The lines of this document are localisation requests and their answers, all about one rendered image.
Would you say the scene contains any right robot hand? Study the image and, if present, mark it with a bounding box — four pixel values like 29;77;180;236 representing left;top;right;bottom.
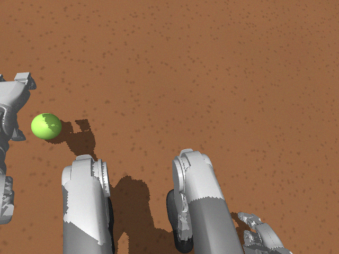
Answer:
237;212;284;254

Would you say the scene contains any right robot foot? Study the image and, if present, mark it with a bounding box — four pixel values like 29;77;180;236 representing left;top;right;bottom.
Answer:
166;190;193;253

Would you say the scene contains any left robot arm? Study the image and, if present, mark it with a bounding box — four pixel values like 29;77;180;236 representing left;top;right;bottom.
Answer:
0;103;17;225

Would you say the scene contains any ball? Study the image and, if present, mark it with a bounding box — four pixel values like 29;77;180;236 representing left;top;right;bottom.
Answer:
31;113;62;140

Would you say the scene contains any left robot hand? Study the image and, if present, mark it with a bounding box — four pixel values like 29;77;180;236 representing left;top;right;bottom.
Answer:
0;72;37;141

